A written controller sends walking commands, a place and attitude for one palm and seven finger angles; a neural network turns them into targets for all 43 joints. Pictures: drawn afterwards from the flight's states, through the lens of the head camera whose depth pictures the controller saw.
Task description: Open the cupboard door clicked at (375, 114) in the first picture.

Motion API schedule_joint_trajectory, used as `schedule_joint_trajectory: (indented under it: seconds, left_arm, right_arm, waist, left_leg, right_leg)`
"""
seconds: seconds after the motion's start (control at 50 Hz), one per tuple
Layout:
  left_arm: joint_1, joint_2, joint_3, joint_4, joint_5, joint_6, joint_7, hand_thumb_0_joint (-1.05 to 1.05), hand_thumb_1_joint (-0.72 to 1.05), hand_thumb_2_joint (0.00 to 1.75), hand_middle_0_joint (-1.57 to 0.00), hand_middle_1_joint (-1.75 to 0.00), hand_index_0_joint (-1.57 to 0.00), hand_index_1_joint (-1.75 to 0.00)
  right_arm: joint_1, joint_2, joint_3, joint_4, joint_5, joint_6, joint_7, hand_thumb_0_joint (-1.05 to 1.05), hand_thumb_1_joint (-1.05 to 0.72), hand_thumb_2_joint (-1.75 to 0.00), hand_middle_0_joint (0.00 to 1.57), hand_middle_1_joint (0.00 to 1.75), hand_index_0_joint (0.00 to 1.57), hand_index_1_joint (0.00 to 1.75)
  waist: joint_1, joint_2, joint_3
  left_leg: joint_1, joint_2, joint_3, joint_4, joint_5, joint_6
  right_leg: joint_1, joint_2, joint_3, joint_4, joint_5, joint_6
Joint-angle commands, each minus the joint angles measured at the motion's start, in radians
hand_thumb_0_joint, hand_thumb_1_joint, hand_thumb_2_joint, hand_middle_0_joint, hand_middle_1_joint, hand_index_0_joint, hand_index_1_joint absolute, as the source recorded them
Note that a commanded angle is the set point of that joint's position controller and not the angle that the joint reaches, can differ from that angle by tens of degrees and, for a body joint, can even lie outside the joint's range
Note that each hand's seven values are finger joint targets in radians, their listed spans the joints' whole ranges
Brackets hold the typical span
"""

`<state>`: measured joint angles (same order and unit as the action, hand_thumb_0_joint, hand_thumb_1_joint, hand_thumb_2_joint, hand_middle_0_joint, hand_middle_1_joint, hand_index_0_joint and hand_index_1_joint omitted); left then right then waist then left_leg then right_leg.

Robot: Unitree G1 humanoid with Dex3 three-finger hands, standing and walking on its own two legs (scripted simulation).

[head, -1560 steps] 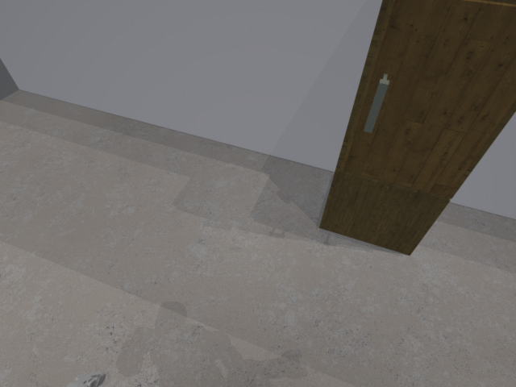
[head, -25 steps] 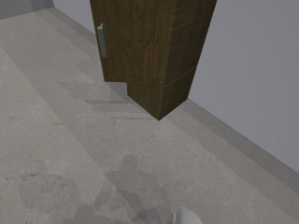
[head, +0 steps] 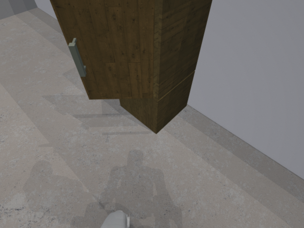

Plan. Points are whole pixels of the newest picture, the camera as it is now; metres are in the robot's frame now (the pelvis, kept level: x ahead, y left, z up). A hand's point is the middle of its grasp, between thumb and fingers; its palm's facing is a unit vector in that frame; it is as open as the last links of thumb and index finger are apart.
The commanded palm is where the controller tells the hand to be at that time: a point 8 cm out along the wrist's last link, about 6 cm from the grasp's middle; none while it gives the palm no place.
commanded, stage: take the last steps up to it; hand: left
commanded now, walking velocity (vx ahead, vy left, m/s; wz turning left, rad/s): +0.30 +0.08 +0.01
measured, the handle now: (79, 57) +0.78 +0.36 -0.04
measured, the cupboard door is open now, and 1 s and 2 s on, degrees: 45 45 45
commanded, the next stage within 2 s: come to a stop and stand still in 0.34 s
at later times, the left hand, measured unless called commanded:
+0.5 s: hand (76, 209) +0.20 +0.25 -0.18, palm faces +0.03 -0.99 -0.16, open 7.3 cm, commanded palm none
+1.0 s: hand (89, 179) +0.28 +0.23 -0.17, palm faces +0.00 -0.97 -0.23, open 7.3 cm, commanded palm none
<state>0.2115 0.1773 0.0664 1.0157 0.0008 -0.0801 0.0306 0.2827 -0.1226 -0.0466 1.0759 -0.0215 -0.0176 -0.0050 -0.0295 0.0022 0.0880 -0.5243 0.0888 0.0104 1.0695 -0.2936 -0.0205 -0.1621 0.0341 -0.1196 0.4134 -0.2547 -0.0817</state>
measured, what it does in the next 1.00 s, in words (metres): walks ahead: left foot, then right foot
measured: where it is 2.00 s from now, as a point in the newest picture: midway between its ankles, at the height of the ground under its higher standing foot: outside the picture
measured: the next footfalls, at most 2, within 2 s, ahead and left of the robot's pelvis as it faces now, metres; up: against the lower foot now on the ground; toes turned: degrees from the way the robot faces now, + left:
left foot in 0.26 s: +0.23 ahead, +0.16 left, +0.00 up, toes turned +6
right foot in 0.72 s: +0.22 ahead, -0.04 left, +0.00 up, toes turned -6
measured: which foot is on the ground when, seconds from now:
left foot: up 0.00-0.24, down 0.26-0.74, up 0.76-1.00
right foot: down 0.00-0.28, up 0.30-0.70, down 0.72-1.00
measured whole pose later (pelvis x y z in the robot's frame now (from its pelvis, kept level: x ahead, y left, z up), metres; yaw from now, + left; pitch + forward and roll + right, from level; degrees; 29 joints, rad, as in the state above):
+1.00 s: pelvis +0.19 +0.05 +0.00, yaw -1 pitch +0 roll +2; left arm 0.13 0.16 0.04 0.97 0.02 0.02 0.04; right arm 0.17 -0.19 -0.06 1.05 -0.01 0.07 -0.01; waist -0.01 -0.01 0.11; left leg -0.37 0.00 -0.01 0.93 -0.48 -0.06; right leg -0.28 -0.05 -0.08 0.49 -0.21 -0.03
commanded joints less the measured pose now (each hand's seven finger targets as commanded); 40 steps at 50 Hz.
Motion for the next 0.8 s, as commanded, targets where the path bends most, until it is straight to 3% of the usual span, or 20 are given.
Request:
schedule_joint_trajectory:
  seconds: [0.0,0.08,0.14,0.18,0.2,0.22,0.24,0.26,0.28,0.34,0.4,0.48,0.54,0.62,0.66,0.68,0.7,0.72,0.74,0.78]
  left_arm:
    - [0.15,0.058,-0.007,0.027,0.013,-0.018,-0.016,0.0,0.9,0.9,-0.2,-0.3,-0.2,-0.3]
    - [0.183,0.097,-0.006,0.061,0.019,-0.015,-0.02,0.0,0.9,0.9,-0.2,-0.3,-0.2,-0.3]
    - [0.2,0.125,-0.003,0.075,0.023,-0.006,-0.017,0.0,0.9,0.9,-0.2,-0.3,-0.2,-0.3]
    - [0.194,0.137,0.0,0.084,0.023,0.0,-0.017,0.0,0.9,0.9,-0.2,-0.3,-0.2,-0.3]
    - [0.175,0.138,0.0,0.082,0.018,0.002,-0.017,0.0,0.9,0.9,-0.2,-0.3,-0.2,-0.3]
    - [0.179,0.12,-0.006,0.076,0.014,0.005,-0.018,0.0,0.9,0.9,-0.2,-0.3,-0.2,-0.3]
    - [0.214,0.071,-0.015,0.059,0.003,0.006,-0.023,0.0,0.9,0.9,-0.2,-0.3,-0.2,-0.3]
    - [0.178,0.048,-0.025,0.031,0.001,0.002,-0.02,0.0,0.9,0.9,-0.2,-0.3,-0.2,-0.3]
    - [0.127,0.068,-0.019,0.014,0.004,0.01,-0.015,0.0,0.9,0.9,-0.2,-0.3,-0.2,-0.3]
    - [0.132,0.039,-0.011,0.042,0.02,0.042,-0.027,0.0,0.9,0.9,-0.2,-0.3,-0.2,-0.3]
    - [0.174,0.009,-0.013,0.049,0.023,0.059,-0.031,0.0,0.9,0.9,-0.2,-0.3,-0.2,-0.3]
    - [0.134,-0.012,-0.023,0.036,0.017,0.073,-0.017,0.0,0.9,0.9,-0.2,-0.3,-0.2,-0.3]
    - [0.093,0.012,-0.024,0.021,0.015,0.091,-0.009,0.0,0.9,0.9,-0.2,-0.3,-0.2,-0.3]
    - [0.035,0.075,-0.011,-0.03,0.02,0.108,-0.005,0.0,0.9,0.9,-0.2,-0.3,-0.2,-0.3]
    - [0.051,0.096,-0.003,-0.039,0.02,0.106,-0.004,0.0,0.9,0.9,-0.2,-0.3,-0.2,-0.3]
    - [0.069,0.125,0.004,-0.041,0.022,0.098,-0.002,0.0,0.9,0.9,-0.2,-0.3,-0.2,-0.3]
    - [0.085,0.169,0.01,-0.04,0.026,0.09,0.002,0.0,0.9,0.9,-0.2,-0.3,-0.2,-0.3]
    - [0.096,0.209,0.013,-0.029,0.023,0.084,0.004,0.0,0.9,0.9,-0.2,-0.3,-0.2,-0.3]
    - [0.108,0.209,0.01,-0.025,0.017,0.078,0.011,0.0,0.9,0.9,-0.2,-0.3,-0.2,-0.3]
    - [0.039,0.176,0.01,-0.052,0.015,0.087,0.025,0.0,0.9,0.9,-0.2,-0.3,-0.2,-0.3]
  right_arm:
    - [0.017,-0.026,-0.005,-0.049,-0.001,0.0,0.015,0.0,-0.9,-0.9,0.2,0.3,0.2,0.3]
    - [-0.136,-0.055,-0.005,-0.097,0.002,-0.011,0.029,0.0,-0.9,-0.9,0.2,0.3,0.2,0.3]
    - [-0.211,-0.079,-0.003,-0.123,0.003,-0.021,0.032,0.0,-0.9,-0.9,0.2,0.3,0.2,0.3]
    - [-0.172,-0.098,-0.005,-0.11,0.0,-0.029,0.025,0.0,-0.9,-0.9,0.2,0.3,0.2,0.3]
    - [-0.08,-0.117,-0.008,-0.08,-0.003,-0.035,0.016,0.0,-0.9,-0.9,0.2,0.3,0.2,0.3]
    - [0.048,-0.172,-0.018,-0.04,-0.008,-0.043,0.006,0.0,-0.9,-0.9,0.2,0.3,0.2,0.3]
    - [0.173,-0.28,-0.043,-0.022,-0.022,-0.05,-0.005,0.0,-0.9,-0.9,0.2,0.3,0.2,0.3]
    - [0.237,-0.318,-0.047,-0.015,-0.009,-0.037,-0.016,0.0,-0.9,-0.9,0.2,0.3,0.2,0.3]
    - [0.179,-0.294,-0.04,-0.028,-0.005,-0.028,-0.02,0.0,-0.9,-0.9,0.2,0.3,0.2,0.3]
    - [0.0,-0.178,-0.003,-0.082,-0.002,-0.042,-0.028,0.0,-0.9,-0.9,0.2,0.3,0.2,0.3]
    - [-0.001,-0.159,0.005,-0.067,0.001,-0.054,-0.03,0.0,-0.9,-0.9,0.2,0.3,0.2,0.3]
    - [0.0,-0.129,0.01,-0.064,-0.003,-0.052,-0.041,0.0,-0.9,-0.9,0.2,0.3,0.2,0.3]
    - [-0.003,-0.161,0.005,-0.049,-0.001,-0.027,-0.049,0.0,-0.9,-0.9,0.2,0.3,0.2,0.3]
    - [0.024,-0.192,-0.016,-0.035,0.001,0.009,-0.054,0.0,-0.9,-0.9,0.2,0.3,0.2,0.3]
    - [0.026,-0.206,-0.028,-0.034,0.004,0.023,-0.053,0.0,-0.9,-0.9,0.2,0.3,0.2,0.3]
    - [0.027,-0.194,-0.029,-0.042,0.007,0.029,-0.051,0.0,-0.9,-0.9,0.2,0.3,0.2,0.3]
    - [0.047,-0.173,-0.032,-0.047,0.014,0.035,-0.048,0.0,-0.9,-0.9,0.2,0.3,0.2,0.3]
    - [0.047,-0.136,-0.028,-0.057,0.019,0.044,-0.04,0.0,-0.9,-0.9,0.2,0.3,0.2,0.3]
    - [0.009,-0.128,-0.028,-0.065,0.023,0.055,-0.039,0.0,-0.9,-0.9,0.2,0.3,0.2,0.3]
    - [-0.023,-0.13,-0.031,-0.062,0.017,0.078,-0.038,0.0,-0.9,-0.9,0.2,0.3,0.2,0.3]
  waist:
    - [0.032,-0.099,-0.038]
    - [0.062,-0.157,0.009]
    - [0.075,-0.134,0.021]
    - [0.042,-0.124,0.0]
    - [-0.006,-0.101,-0.04]
    - [-0.055,-0.02,-0.125]
    - [-0.091,0.196,-0.256]
    - [-0.096,0.261,-0.304]
    - [-0.069,0.119,-0.206]
    - [0.012,0.126,-0.052]
    - [0.054,0.091,-0.078]
    - [0.059,0.016,-0.09]
    - [0.045,0.103,-0.119]
    - [0.033,0.148,-0.07]
    - [0.048,0.124,-0.081]
    - [0.055,0.038,-0.095]
    - [0.05,-0.078,-0.147]
    - [0.053,-0.193,-0.162]
    - [0.079,-0.233,-0.191]
    - [0.063,-0.193,-0.158]
  left_leg:
    - [-0.017,0.011,0.032,-0.156,0.088,-0.022]
    - [-0.021,-0.008,0.056,-0.309,0.102,-0.02]
    - [0.039,-0.039,0.073,-0.406,0.063,-0.004]
    - [0.169,-0.077,0.105,-0.502,0.065,0.008]
    - [0.316,-0.11,0.129,-0.584,0.12,0.018]
    - [0.534,-0.05,0.077,-0.615,0.212,0.042]
    - [0.756,0.208,-0.222,-0.595,0.407,0.147]
    - [0.783,0.342,-0.373,-0.677,0.647,0.245]
    - [0.649,0.346,-0.311,-0.7,0.608,0.267]
    - [0.364,0.238,-0.164,-0.822,0.324,0.202]
    - [0.344,0.189,-0.06,-0.836,0.433,0.179]
    - [0.325,0.18,0.005,-0.774,0.796,0.17]
    - [0.384,0.183,0.009,-0.713,0.887,0.156]
    - [0.382,0.202,-0.052,-0.657,0.835,0.152]
    - [0.385,0.177,-0.047,-0.589,0.778,0.121]
    - [0.349,0.124,-0.017,-0.525,0.664,0.082]
    - [0.263,0.037,0.052,-0.418,0.419,0.031]
    - [0.157,-0.077,0.104,-0.25,-0.124,-0.014]
    - [0.132,-0.1,0.032,-0.076,-0.369,-0.013]
    - [0.089,-0.091,-0.049,0.081,-0.308,-0.015]
  right_leg:
    - [0.02,-0.27,0.172,-0.188,0.426,-0.084]
    - [0.067,-0.292,0.175,-0.18,0.431,-0.074]
    - [0.095,-0.315,0.182,-0.144,0.463,-0.067]
    - [0.083,-0.301,0.151,-0.056,0.54,-0.043]
    - [0.047,-0.267,0.109,0.055,0.613,-0.021]
    - [-0.048,-0.222,0.08,0.25,0.53,0.009]
    - [-0.264,-0.093,-0.007,0.52,0.101,0.061]
    - [-0.362,-0.046,0.042,0.76,-0.334,0.063]
    - [-0.385,-0.097,0.096,0.845,-0.32,0.05]
    - [-0.367,-0.156,0.123,0.829,-0.155,0.073]
    - [-0.325,-0.152,0.105,0.743,-0.082,0.089]
    - [-0.221,-0.135,0.096,0.495,-0.013,0.107]
    - [-0.163,-0.101,0.061,0.354,-0.021,0.103]
    - [-0.135,-0.087,0.062,0.239,-0.047,0.085]
    - [-0.089,-0.094,0.067,0.138,0.088,0.077]
    - [-0.026,-0.13,0.11,0.094,0.401,0.066]
    - [0.064,-0.26,0.229,0.122,0.783,0.01]
    - [0.129,-0.417,0.313,0.073,1.085,-0.096]
    - [0.131,-0.478,0.344,0.035,1.151,-0.166]
    - [0.068,-0.42,0.297,0.008,0.964,-0.154]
